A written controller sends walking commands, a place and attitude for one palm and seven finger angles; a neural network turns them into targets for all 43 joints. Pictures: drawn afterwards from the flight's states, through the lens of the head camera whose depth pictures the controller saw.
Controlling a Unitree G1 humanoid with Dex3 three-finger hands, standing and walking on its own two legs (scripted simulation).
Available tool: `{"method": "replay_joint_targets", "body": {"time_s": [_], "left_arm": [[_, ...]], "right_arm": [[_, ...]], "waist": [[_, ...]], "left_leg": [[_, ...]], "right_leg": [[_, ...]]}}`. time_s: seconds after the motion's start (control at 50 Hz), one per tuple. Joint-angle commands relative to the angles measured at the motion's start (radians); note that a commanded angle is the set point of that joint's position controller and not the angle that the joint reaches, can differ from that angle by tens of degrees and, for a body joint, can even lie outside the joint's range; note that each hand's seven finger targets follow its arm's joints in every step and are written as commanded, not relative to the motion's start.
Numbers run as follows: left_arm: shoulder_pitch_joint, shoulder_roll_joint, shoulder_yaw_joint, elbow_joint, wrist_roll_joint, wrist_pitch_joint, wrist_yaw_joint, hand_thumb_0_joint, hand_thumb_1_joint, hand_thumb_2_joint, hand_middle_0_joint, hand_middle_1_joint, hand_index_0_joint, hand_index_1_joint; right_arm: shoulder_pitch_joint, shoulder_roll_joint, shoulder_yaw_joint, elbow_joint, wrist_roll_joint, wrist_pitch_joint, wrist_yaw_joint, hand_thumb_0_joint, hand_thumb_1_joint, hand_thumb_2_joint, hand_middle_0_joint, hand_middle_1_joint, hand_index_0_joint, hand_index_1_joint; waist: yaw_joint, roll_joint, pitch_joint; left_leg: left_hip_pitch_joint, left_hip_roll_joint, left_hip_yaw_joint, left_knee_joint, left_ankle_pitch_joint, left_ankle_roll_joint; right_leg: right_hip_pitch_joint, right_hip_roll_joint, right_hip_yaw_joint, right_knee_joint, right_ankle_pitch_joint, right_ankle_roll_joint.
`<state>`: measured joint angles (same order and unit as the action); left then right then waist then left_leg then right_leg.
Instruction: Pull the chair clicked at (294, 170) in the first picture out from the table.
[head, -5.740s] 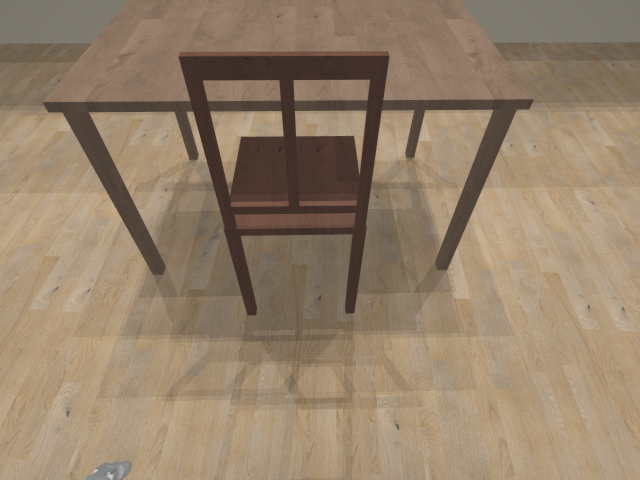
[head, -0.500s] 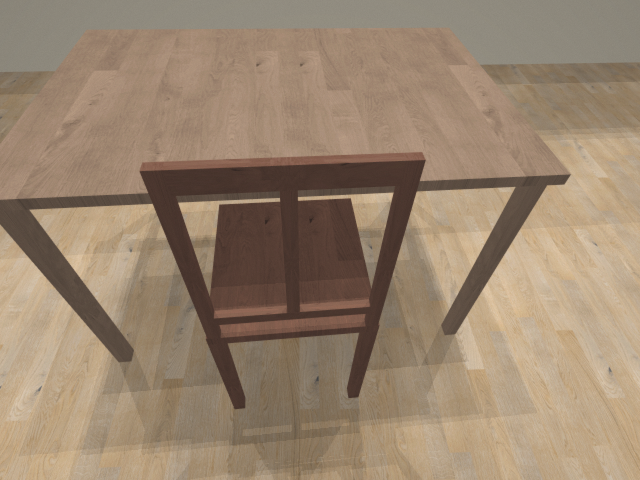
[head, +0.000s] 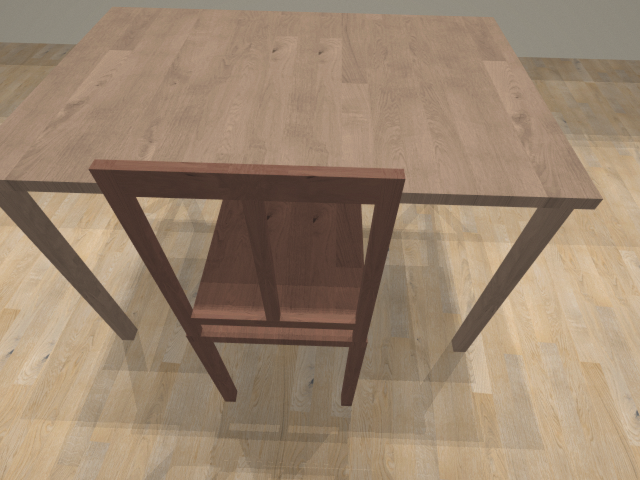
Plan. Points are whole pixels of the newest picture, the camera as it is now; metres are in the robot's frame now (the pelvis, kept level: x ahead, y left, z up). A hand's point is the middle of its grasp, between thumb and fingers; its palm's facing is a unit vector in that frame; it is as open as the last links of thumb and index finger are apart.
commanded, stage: shuffle to correct the standing spot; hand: left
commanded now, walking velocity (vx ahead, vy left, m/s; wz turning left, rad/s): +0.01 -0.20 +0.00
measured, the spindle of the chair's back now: (265, 268) +0.43 +0.11 -0.05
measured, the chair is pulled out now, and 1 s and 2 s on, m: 0.00 0.00 0.00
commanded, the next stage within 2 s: come to a stop and stand still in 0.12 s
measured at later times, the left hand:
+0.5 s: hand out of the picture +0.06 +0.09 -0.17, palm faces +0.07 -0.97 -0.24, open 7.4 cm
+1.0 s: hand out of the picture +0.04 +0.16 -0.17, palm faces +0.05 -0.97 -0.25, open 7.4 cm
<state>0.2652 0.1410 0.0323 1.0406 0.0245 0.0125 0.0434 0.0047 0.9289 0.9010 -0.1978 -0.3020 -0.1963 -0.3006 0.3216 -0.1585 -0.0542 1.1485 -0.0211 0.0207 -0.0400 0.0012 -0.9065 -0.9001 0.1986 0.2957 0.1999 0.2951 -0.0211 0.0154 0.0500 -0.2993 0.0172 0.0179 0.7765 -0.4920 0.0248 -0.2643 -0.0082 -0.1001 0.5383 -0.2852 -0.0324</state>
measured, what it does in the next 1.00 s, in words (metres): steps on the spot: right foot, then left foot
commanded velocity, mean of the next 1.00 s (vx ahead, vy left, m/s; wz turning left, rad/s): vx -0.03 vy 0.04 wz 0.00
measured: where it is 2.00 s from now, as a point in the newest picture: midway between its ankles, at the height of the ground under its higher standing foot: outside the picture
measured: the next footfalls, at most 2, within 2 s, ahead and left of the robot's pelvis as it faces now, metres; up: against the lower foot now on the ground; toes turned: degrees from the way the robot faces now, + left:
right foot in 0.34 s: +0.09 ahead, -0.21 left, +0.00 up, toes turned -1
left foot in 0.74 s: +0.07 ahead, +0.04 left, +0.00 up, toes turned +2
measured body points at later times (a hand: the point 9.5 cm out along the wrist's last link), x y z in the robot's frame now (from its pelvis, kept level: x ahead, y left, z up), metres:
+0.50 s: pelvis +0.05 -0.09 +0.00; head +0.09 -0.10 +0.45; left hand +0.06 +0.14 -0.15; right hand +0.11 -0.33 -0.16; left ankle +0.00 +0.02 -0.70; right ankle +0.05 -0.21 -0.73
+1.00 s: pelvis +0.00 -0.03 +0.00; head +0.02 -0.03 +0.45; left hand +0.03 +0.21 -0.15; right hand +0.05 -0.26 -0.15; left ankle +0.03 +0.04 -0.73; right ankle -0.05 -0.15 -0.73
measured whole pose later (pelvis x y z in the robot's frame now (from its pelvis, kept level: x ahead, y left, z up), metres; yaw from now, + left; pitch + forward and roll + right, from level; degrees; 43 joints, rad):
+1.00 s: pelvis +0.00 -0.03 +0.00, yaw +0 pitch +0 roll +2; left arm 0.26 0.21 0.02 0.97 0.02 0.03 0.04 0.00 0.91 0.90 -0.20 -0.30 -0.20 -0.30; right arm 0.21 -0.15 -0.02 1.04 -0.01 0.03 -0.01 0.00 -0.93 -0.90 0.20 0.30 0.20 0.30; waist 0.02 -0.05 0.04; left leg -0.27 -0.08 0.08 0.47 -0.21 0.08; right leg -0.20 -0.05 -0.01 0.58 -0.39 0.01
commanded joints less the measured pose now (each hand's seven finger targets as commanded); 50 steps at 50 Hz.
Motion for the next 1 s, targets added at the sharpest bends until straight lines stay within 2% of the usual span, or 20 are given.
{"method": "replay_joint_targets", "body": {"time_s": [0.0,0.04,0.08,0.1,0.16,0.22,0.26,0.28,0.3,0.32,0.36,0.42,0.56,0.68,0.7,0.72,0.74,0.82,0.92,0.98], "left_arm": [[0.098,0.110,0.008,-0.003,0.003,0.000,0.006,0.000,0.900,0.900,-0.200,-0.300,-0.200,-0.300],[0.085,0.100,0.005,-0.007,-0.010,0.006,0.000,0.000,0.900,0.900,-0.200,-0.300,-0.200,-0.300],[0.095,0.050,-0.004,-0.032,-0.006,0.012,-0.013,0.000,0.900,0.900,-0.200,-0.300,-0.200,-0.300],[0.053,0.082,0.000,-0.044,0.006,0.022,-0.013,0.000,0.900,0.900,-0.200,-0.300,-0.200,-0.300],[0.078,0.104,0.019,-0.050,0.003,0.029,-0.018,0.000,0.900,0.900,-0.200,-0.300,-0.200,-0.300],[0.107,0.084,0.019,-0.050,-0.008,0.027,-0.028,0.000,0.900,0.900,-0.200,-0.300,-0.200,-0.300],[0.168,0.074,0.015,-0.024,-0.006,0.006,-0.026,0.000,0.900,0.900,-0.200,-0.300,-0.200,-0.300],[0.206,0.102,0.015,-0.005,-0.002,-0.009,-0.020,0.000,0.900,0.900,-0.200,-0.300,-0.200,-0.300],[0.181,0.169,0.022,-0.003,0.004,-0.023,-0.008,0.000,0.900,0.900,-0.200,-0.300,-0.200,-0.300],[0.148,0.206,0.018,-0.014,0.002,-0.029,-0.006,0.000,0.900,0.900,-0.200,-0.300,-0.200,-0.300],[0.088,0.215,0.017,-0.042,0.008,-0.030,0.001,0.000,0.900,0.900,-0.200,-0.300,-0.200,-0.300],[0.107,0.203,0.023,-0.033,0.005,-0.032,0.019,0.000,0.900,0.900,-0.200,-0.300,-0.200,-0.300],[0.074,0.239,0.046,-0.087,0.012,-0.009,0.038,0.000,0.900,0.900,-0.200,-0.300,-0.200,-0.300],[-0.054,0.237,0.040,-0.148,0.006,0.010,0.022,0.000,0.900,0.900,-0.200,-0.300,-0.200,-0.300],[-0.047,0.198,0.030,-0.156,0.002,0.016,0.018,0.000,0.900,0.900,-0.200,-0.300,-0.200,-0.300],[-0.030,0.148,0.020,-0.163,-0.007,0.021,0.013,0.000,0.900,0.900,-0.200,-0.300,-0.200,-0.300],[-0.027,0.145,0.016,-0.166,-0.009,0.026,0.014,0.000,0.900,0.900,-0.200,-0.300,-0.200,-0.300],[0.039,0.144,0.020,-0.106,0.002,0.034,0.001,0.000,0.900,0.900,-0.200,-0.300,-0.200,-0.300],[0.064,0.113,-0.002,-0.091,-0.002,0.010,0.002,0.000,0.900,0.900,-0.200,-0.300,-0.200,-0.300],[0.094,0.133,-0.009,-0.063,-0.001,-0.007,0.012,0.000,0.900,0.900,-0.200,-0.300,-0.200,-0.300]], "right_arm": [[0.059,0.002,0.011,-0.039,0.003,-0.022,-0.005,0.000,-0.900,-0.900,0.200,0.300,0.200,0.300],[0.114,-0.015,0.011,-0.015,0.001,-0.030,-0.010,0.000,-0.900,-0.900,0.200,0.300,0.200,0.300],[0.143,-0.149,-0.013,-0.025,-0.010,-0.034,-0.023,0.000,-0.900,-0.900,0.200,0.300,0.200,0.300],[0.140,-0.165,-0.023,-0.031,-0.014,-0.027,-0.023,0.000,-0.900,-0.900,0.200,0.300,0.200,0.300],[0.020,-0.147,-0.015,-0.068,-0.008,-0.039,-0.029,0.000,-0.900,-0.900,0.200,0.300,0.200,0.300],[-0.061,-0.179,-0.027,-0.102,-0.010,-0.030,-0.026,0.000,-0.900,-0.900,0.200,0.300,0.200,0.300],[-0.096,-0.168,-0.025,-0.102,-0.002,-0.021,-0.018,0.000,-0.900,-0.900,0.200,0.300,0.200,0.300],[-0.077,-0.141,-0.024,-0.099,0.007,-0.017,-0.011,0.000,-0.900,-0.900,0.200,0.300,0.200,0.300],[-0.039,-0.078,-0.016,-0.104,0.018,-0.009,-0.003,0.000,-0.900,-0.900,0.200,0.300,0.200,0.300],[-0.034,-0.049,-0.011,-0.107,0.024,0.002,0.001,0.000,-0.900,-0.900,0.200,0.300,0.200,0.300],[-0.055,-0.035,-0.010,-0.103,0.024,0.005,0.007,0.000,-0.900,-0.900,0.200,0.300,0.200,0.300],[-0.105,-0.078,-0.011,-0.109,0.026,0.004,0.004,0.000,-0.900,-0.900,0.200,0.300,0.200,0.300],[-0.166,-0.081,-0.010,-0.175,0.016,0.022,0.022,0.000,-0.900,-0.900,0.200,0.300,0.200,0.300],[-0.021,-0.073,-0.002,-0.149,0.022,0.002,0.030,0.000,-0.900,-0.900,0.200,0.300,0.200,0.300],[-0.016,-0.112,-0.007,-0.145,0.017,-0.009,0.029,0.000,-0.900,-0.900,0.200,0.300,0.200,0.300],[-0.032,-0.166,-0.016,-0.160,0.006,-0.012,0.029,0.000,-0.900,-0.900,0.200,0.300,0.200,0.300],[-0.046,-0.181,-0.016,-0.180,0.001,-0.004,0.027,0.000,-0.900,-0.900,0.200,0.300,0.200,0.300],[-0.208,-0.142,0.008,-0.217,0.000,-0.010,0.025,0.000,-0.900,-0.900,0.200,0.300,0.200,0.300],[-0.079,-0.134,0.004,-0.163,0.005,-0.009,0.020,0.000,-0.900,-0.900,0.200,0.300,0.200,0.300],[-0.043,-0.102,0.012,-0.139,0.020,-0.011,0.021,0.000,-0.900,-0.900,0.200,0.300,0.200,0.300]], "waist": [[0.004,-0.104,-0.022],[-0.018,-0.081,-0.035],[-0.032,0.169,-0.018],[-0.048,0.147,0.034],[0.016,0.140,0.071],[0.035,0.152,-0.025],[0.057,0.115,-0.050],[0.059,-0.001,-0.064],[0.021,-0.219,-0.066],[0.016,-0.271,-0.060],[0.013,-0.153,-0.035],[0.055,-0.259,-0.058],[0.068,-0.139,-0.096],[-0.015,-0.149,-0.077],[-0.010,-0.003,-0.062],[-0.003,0.226,-0.035],[-0.003,0.225,-0.001],[0.075,0.118,0.034],[0.038,0.035,-0.031],[0.025,-0.056,-0.034]], "left_leg": [[-0.001,0.004,0.061,-0.147,0.088,-0.013],[0.179,0.021,0.059,-0.371,0.328,-0.014],[0.247,0.324,-0.323,-0.467,0.557,0.116],[0.176,0.397,-0.377,-0.505,0.630,0.182],[0.119,0.350,-0.237,-0.445,0.826,0.172],[0.175,0.283,-0.114,-0.366,0.847,0.104],[0.140,0.205,-0.048,-0.265,0.689,0.042],[0.113,0.122,-0.017,-0.171,0.516,-0.004],[0.005,0.026,0.037,-0.102,0.172,-0.048],[-0.013,-0.009,0.030,-0.037,-0.054,-0.060],[-0.008,-0.002,0.003,0.002,-0.064,-0.058],[-0.129,-0.008,-0.016,0.094,-0.080,-0.063],[-0.155,-0.025,-0.044,0.164,-0.007,-0.068],[0.235,-0.030,0.011,-0.348,0.298,-0.045],[0.273,0.040,-0.056,-0.426,0.342,-0.021],[0.210,0.201,-0.257,-0.495,0.456,0.056],[0.027,0.256,-0.264,-0.526,0.473,0.125],[-0.111,0.185,-0.242,-0.568,0.175,0.146],[0.090,0.174,-0.226,-0.515,0.239,0.137],[0.079,0.086,-0.161,-0.410,0.276,0.049]], "right_leg": [[0.074,-0.206,0.190,-0.112,0.395,-0.167],[0.007,-0.128,0.126,-0.026,0.308,-0.087],[-0.194,-0.015,0.036,0.192,-0.049,0.022],[-0.218,-0.010,0.077,0.355,-0.259,0.026],[-0.239,-0.047,0.161,0.476,-0.212,0.035],[-0.128,-0.063,0.121,0.244,-0.159,0.042],[0.017,-0.039,0.055,-0.008,0.034,0.051],[0.077,-0.051,0.104,-0.152,0.208,0.051],[0.118,-0.200,0.295,-0.184,0.481,0.002],[0.095,-0.304,0.366,-0.204,0.634,-0.072],[0.054,-0.299,0.339,-0.160,0.689,-0.127],[0.235,-0.306,0.315,-0.061,1.096,-0.168],[0.222,-0.344,0.324,-0.085,0.841,-0.213],[-0.078,-0.218,0.239,-0.041,0.248,-0.071],[-0.134,-0.138,0.186,0.057,0.092,-0.029],[-0.186,-0.014,0.087,0.184,-0.212,0.039],[-0.080,0.005,0.097,0.335,-0.319,0.049],[-0.030,-0.039,0.132,0.430,-0.188,0.040],[0.003,-0.045,0.084,0.039,-0.153,0.044],[0.107,-0.087,0.170,-0.226,0.073,0.014]]}}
